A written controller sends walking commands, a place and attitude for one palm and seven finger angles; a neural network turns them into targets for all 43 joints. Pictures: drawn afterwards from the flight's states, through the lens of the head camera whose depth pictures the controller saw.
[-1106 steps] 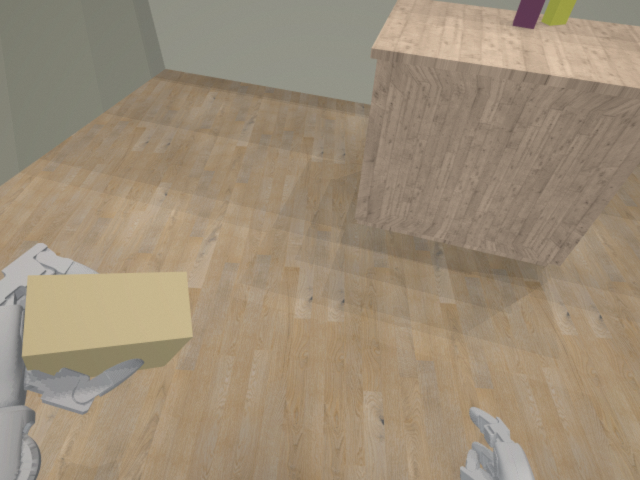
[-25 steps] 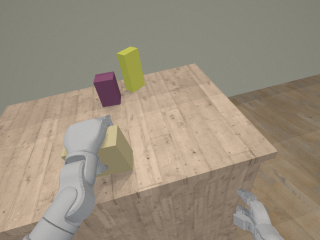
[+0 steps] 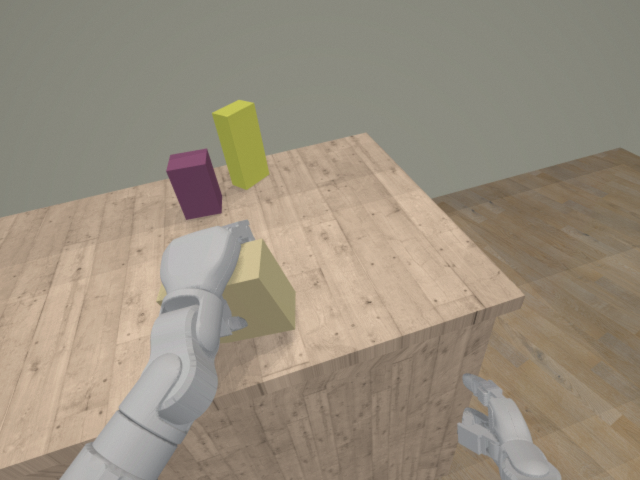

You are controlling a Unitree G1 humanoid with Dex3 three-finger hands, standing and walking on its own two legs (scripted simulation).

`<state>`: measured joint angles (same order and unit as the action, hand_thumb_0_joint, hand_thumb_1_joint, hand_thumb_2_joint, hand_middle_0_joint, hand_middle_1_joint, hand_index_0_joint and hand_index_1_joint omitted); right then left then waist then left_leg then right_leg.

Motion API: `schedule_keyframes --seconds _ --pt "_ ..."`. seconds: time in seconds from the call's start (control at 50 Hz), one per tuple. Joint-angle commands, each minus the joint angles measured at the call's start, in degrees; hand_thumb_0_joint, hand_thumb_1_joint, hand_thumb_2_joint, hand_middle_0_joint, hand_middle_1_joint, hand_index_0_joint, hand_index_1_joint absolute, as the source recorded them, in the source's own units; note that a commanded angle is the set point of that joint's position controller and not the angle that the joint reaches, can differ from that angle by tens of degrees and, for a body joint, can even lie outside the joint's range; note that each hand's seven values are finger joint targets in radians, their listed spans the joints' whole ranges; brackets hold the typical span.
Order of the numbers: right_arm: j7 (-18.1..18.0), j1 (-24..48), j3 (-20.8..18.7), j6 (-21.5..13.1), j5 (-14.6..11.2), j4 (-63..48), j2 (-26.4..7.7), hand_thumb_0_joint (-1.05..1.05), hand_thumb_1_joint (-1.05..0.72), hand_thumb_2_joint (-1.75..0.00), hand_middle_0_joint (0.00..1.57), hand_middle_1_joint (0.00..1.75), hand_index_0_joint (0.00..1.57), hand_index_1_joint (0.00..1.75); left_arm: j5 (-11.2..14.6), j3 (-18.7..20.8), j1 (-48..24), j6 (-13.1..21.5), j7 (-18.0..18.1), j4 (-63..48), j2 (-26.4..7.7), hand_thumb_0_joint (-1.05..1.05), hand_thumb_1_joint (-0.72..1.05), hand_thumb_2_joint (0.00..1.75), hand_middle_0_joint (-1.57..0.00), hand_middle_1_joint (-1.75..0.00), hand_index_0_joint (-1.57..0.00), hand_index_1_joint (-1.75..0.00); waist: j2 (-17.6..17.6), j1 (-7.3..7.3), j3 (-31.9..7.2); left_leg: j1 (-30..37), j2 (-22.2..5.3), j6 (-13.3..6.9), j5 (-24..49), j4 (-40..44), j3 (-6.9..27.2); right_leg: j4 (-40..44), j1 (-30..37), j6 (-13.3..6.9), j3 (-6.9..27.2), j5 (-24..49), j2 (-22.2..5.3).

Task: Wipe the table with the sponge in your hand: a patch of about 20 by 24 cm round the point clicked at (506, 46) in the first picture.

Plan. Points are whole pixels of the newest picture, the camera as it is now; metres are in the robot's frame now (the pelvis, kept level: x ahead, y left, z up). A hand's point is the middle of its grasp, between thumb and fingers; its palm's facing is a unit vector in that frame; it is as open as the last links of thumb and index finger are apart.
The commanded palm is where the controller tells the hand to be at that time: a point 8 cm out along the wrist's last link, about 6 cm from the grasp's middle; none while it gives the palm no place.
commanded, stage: wipe forward along the third lane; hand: left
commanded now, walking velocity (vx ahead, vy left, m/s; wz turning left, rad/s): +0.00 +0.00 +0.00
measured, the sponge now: (239, 304) +0.31 +0.16 +0.09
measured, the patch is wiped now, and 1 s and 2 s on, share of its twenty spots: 0.95 1.00 1.00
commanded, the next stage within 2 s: wipe back along the third lane in 1.48 s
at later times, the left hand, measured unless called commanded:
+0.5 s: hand (228, 256) +0.35 +0.18 +0.13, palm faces +0.08 -0.07 -0.99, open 10.1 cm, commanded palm +0.32 +0.20 +0.17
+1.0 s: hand (223, 238) +0.39 +0.21 +0.13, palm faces -0.01 -0.03 -1.00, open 10.1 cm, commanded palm +0.38 +0.22 +0.16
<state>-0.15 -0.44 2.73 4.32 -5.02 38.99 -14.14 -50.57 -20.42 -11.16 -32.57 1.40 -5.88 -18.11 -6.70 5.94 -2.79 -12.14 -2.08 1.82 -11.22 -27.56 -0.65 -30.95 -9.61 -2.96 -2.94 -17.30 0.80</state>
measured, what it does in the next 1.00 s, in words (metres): stands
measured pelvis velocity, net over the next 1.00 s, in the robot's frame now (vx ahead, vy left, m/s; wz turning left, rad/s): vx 0.01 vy -0.01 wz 0.00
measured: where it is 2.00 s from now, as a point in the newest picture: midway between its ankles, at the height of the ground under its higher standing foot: outside the picture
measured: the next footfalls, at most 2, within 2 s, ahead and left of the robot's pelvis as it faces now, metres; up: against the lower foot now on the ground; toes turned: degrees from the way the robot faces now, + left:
none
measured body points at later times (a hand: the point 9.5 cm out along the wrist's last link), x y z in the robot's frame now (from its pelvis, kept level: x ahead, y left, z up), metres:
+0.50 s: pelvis +0.00 -0.01 +0.00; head -0.04 -0.07 +0.44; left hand +0.35 +0.18 +0.19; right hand +0.22 -0.23 -0.09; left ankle +0.04 +0.15 -0.73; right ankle +0.00 -0.08 -0.73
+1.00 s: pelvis +0.01 -0.01 +0.00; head -0.02 -0.06 +0.45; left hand +0.39 +0.20 +0.18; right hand +0.19 -0.25 -0.12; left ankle +0.04 +0.15 -0.73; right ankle +0.00 -0.08 -0.73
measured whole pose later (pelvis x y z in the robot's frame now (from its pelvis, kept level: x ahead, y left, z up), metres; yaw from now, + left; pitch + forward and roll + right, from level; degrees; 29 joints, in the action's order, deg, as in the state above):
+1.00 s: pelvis +0.01 -0.01 +0.00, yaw +0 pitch +1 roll +1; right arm -4.1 -6.2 1.7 4.8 -5.5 42.0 -16.1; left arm -55.0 -14.0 -35.4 -27.7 -1.6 33.6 -19.7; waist -5.5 2.2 -5.6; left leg -18.2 -2.7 0.7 -11.2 -27.8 0.0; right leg -31.2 -15.6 -3.8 -3.4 -17.2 1.6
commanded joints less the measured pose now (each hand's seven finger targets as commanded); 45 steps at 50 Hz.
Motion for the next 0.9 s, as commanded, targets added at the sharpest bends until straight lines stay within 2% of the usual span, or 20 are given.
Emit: schedule_keyframes --seconds 0.0,0.04,0.06,0.08,0.1,0.12,0.16,0.2,0.26,0.3,0.4,0.48,0.54,0.64,0.68,0.72,0.76,0.82,0.86,0.88 --pt "-0.8 15.0 -1.6 -3.4 0.1 -10.9 -4.3 0.0 -0.9 -0.9 0.2 0.3 0.2 0.3 -2.0 5.8 -19.9 0.3 2.6 -5.4 -5.9 0.0 0.1 1.3 -1.2 -1.6 -1.2 -1.6 8.2 -0.13 -8.6 5.5 3.3 -3.4 4.2 1.8 -0.9 8.8 -3.8 -0.4 3.8 5.2 -0.1" --pt "-1.1 14.6 -1.6 -2.9 0.0 -10.2 -4.6 0.0 -0.9 -0.9 0.2 0.3 0.2 0.3 -2.3 5.9 -21.3 -0.2 2.4 -1.9 -5.9 0.0 0.1 1.3 -1.2 -1.6 -1.2 -1.6 9.8 -0.63 -7.7 5.0 3.2 -3.4 3.9 1.9 -1.0 9.4 -4.3 -0.3 4.2 5.4 -0.1" --pt "-1.2 14.5 -1.6 -2.9 -0.1 -10.4 -4.7 0.0 -0.9 -0.9 0.2 0.3 0.2 0.3 -2.4 7.6 -21.4 -0.4 2.4 -1.0 -7.7 0.0 0.1 1.3 -1.2 -1.6 -1.2 -1.6 9.2 -0.45 -7.4 4.8 3.1 -3.3 3.1 2.4 -0.7 9.5 -4.4 -0.6 4.3 3.9 0.0" --pt "-1.3 14.6 -1.5 -2.9 -0.2 -10.7 -4.6 0.0 -0.9 -0.9 0.2 0.3 0.2 0.3 -2.3 5.2 -22.5 -0.6 2.2 -0.6 -5.0 0.0 0.1 1.3 -1.2 -1.6 -1.2 -1.6 9.5 -0.58 -8.0 4.7 3.4 -3.5 3.1 2.2 -1.1 9.2 -4.0 -0.4 3.8 4.3 -0.1" --pt "-1.4 14.6 -1.7 -3.0 -0.2 -10.2 -4.7 0.0 -0.9 -0.9 0.2 0.3 0.2 0.3 -2.5 6.0 -22.8 -0.6 2.2 1.2 -6.2 0.0 0.1 1.3 -1.2 -1.6 -1.2 -1.6 9.9 -0.6 -7.3 4.5 3.3 -3.4 2.7 2.0 -1.1 9.6 -4.7 -0.3 4.0 3.5 -0.2" --pt "-1.5 14.7 -1.6 -2.9 -0.2 -10.2 -4.8 0.0 -0.9 -0.9 0.2 0.3 0.2 0.3 -2.4 4.6 -23.4 -0.7 2.0 2.0 -4.6 0.0 0.1 1.3 -1.2 -1.6 -1.2 -1.6 9.5 -0.79 -7.4 4.5 3.4 -3.5 2.7 2.0 -1.1 9.7 -4.7 -0.3 4.0 3.8 -0.2" --pt "-1.7 14.1 -1.6 -2.8 -0.4 -10.0 -5.0 0.0 -0.9 -0.9 0.2 0.3 0.2 0.3 -2.8 6.5 -25.7 -1.0 2.0 4.6 -6.8 0.0 0.1 1.3 -1.2 -1.6 -1.2 -1.6 10.4 -0.92 -7.4 4.1 3.3 -3.5 2.1 2.5 -1.0 9.6 -4.8 -0.3 3.9 3.1 -0.2" --pt "-2.2 14.3 -1.6 -2.7 -0.4 -9.6 -5.0 0.0 -0.9 -0.9 0.2 0.3 0.2 0.3 -3.0 5.5 -26.7 -1.4 2.0 7.7 -5.9 0.0 0.1 1.3 -1.2 -1.6 -1.2 -1.6 11.3 -0.93 -6.9 3.5 3.5 -3.5 1.4 2.3 -1.4 10.2 -5.2 0.0 4.1 1.5 -0.4" --pt "-2.8 13.7 -1.5 -2.6 -0.4 -9.1 -5.6 0.0 -0.9 -0.9 0.2 0.3 0.2 0.3 -3.4 8.4 -29.5 -2.1 1.8 11.5 -9.5 0.0 0.1 1.3 -1.2 -1.6 -1.2 -1.6 11.0 -0.93 -7.5 3.0 3.6 -3.4 1.6 2.4 -1.4 10.6 -4.5 0.0 5.1 1.4 -0.5" --pt "-3.0 13.7 -1.5 -2.5 -0.4 -8.4 -5.8 0.0 -0.9 -0.9 0.2 0.3 0.2 0.3 -3.7 8.2 -29.6 -2.9 1.7 15.2 -9.5 0.0 0.1 1.3 -1.2 -1.6 -1.2 -1.6 11.5 -0.85 -7.0 2.2 3.6 -3.3 1.9 2.1 -1.6 10.4 -4.5 0.2 5.1 2.3 -0.6" --pt "-2.7 13.1 -1.6 -2.2 -0.2 -8.2 -6.1 0.0 -0.9 -0.9 0.2 0.3 0.2 0.3 -4.7 8.2 -29.3 -4.5 0.8 18.9 -9.6 0.0 0.1 1.3 -1.2 -1.6 -1.2 -1.6 11.6 -0.59 -10.3 1.3 3.9 -3.5 4.8 1.5 -1.8 8.6 -1.9 0.4 4.8 9.2 -0.9" --pt "-2.9 12.5 -1.7 -1.9 -0.3 -7.7 -6.8 0.0 -0.9 -0.9 0.2 0.3 0.2 0.3 -5.3 8.9 -30.3 -5.7 -0.5 23.2 -11.7 0.0 0.1 1.3 -1.2 -1.6 -1.2 -1.6 12.9 -1.04 -8.8 -0.2 4.0 -3.6 3.9 1.1 -1.9 9.1 -2.3 0.9 5.8 8.6 -1.0" --pt "-3.2 11.4 -1.8 -1.9 -0.1 -7.1 -7.1 0.0 -0.9 -0.9 0.2 0.3 0.2 0.3 -5.2 10.0 -31.6 -4.8 -1.4 25.6 -13.2 0.0 0.1 1.3 -1.2 -1.6 -1.2 -1.6 13.1 -1.55 -8.8 -1.0 4.0 -3.7 4.1 0.3 -1.9 9.0 -2.4 1.1 6.9 10.4 -1.3" --pt "-3.8 8.5 -2.0 -2.2 0.0 -6.9 -7.3 0.0 -0.9 -0.9 0.2 0.3 0.2 0.3 -5.4 9.6 -32.5 -1.7 -2.6 30.3 -12.4 0.0 0.1 1.3 -1.2 -1.6 -1.2 -1.6 13.6 -2.35 -7.8 -2.0 3.9 -3.9 3.4 0.3 -1.7 9.1 -4.0 1.2 6.1 10.1 -1.2" --pt "-3.8 7.6 -2.3 -2.3 0.0 -7.0 -7.5 0.0 -0.9 -0.9 0.2 0.3 0.2 0.3 -5.9 10.5 -32.9 -0.3 -2.7 31.2 -13.3 0.0 0.1 1.3 -1.2 -1.6 -1.2 -1.6 13.6 -2.37 -8.4 -2.0 3.9 -3.9 3.9 0.4 -1.5 8.5 -3.9 1.1 5.7 11.3 -1.0" --pt "-3.7 7.0 -2.3 -2.2 0.0 -7.2 -7.5 0.0 -0.9 -0.9 0.2 0.3 0.2 0.3 -5.8 9.5 -33.9 0.7 -2.7 31.1 -11.8 0.0 0.1 1.3 -1.2 -1.6 -1.2 -1.6 12.4 -2.58 -9.2 -2.0 3.9 -3.9 4.4 0.2 -1.6 8.3 -4.0 1.0 5.5 13.0 -1.1" --pt "-3.7 6.2 -2.6 -2.2 -0.1 -7.5 -7.4 0.0 -0.9 -0.9 0.2 0.3 0.2 0.3 -5.7 10.9 -35.3 1.9 -2.4 30.9 -13.2 0.0 0.1 1.3 -1.2 -1.6 -1.2 -1.6 12.6 -2.77 -11.0 -2.0 3.8 -3.9 5.3 0.2 -1.3 7.8 -2.8 1.1 5.5 14.7 -1.0" --pt "-3.9 5.1 -2.7 -2.2 -0.1 -6.6 -7.7 0.0 -0.9 -0.9 0.2 0.3 0.2 0.3 -5.9 10.0 -36.8 2.7 -1.8 34.1 -12.4 0.0 0.1 1.3 -1.2 -1.6 -1.2 -1.6 13.1 -3.29 -9.3 -2.7 3.8 -4.0 3.7 0.2 -1.6 8.5 -4.7 1.2 5.4 12.7 -1.0" --pt "-3.9 5.0 -2.7 -2.4 -0.1 -7.1 -7.4 0.0 -0.9 -0.9 0.2 0.3 0.2 0.3 -5.8 10.6 -38.9 3.6 -1.6 33.4 -12.9 0.0 0.1 1.3 -1.2 -1.6 -1.2 -1.6 12.4 -3.3 -10.5 -2.5 3.8 -4.0 4.5 0.4 -1.3 8.3 -4.1 1.1 5.1 13.7 -1.0" --pt "-4.2 4.5 -2.9 -2.3 0.0 -6.2 -7.8 0.0 -0.9 -0.9 0.2 0.3 0.2 0.3 -6.5 11.6 -39.1 3.6 -1.2 35.9 -14.5 0.0 0.1 1.3 -1.2 -1.6 -1.2 -1.6 12.6 -3.36 -9.3 -2.6 3.7 -4.0 3.5 0.4 -1.4 8.6 -5.3 1.2 5.1 11.3 -0.9"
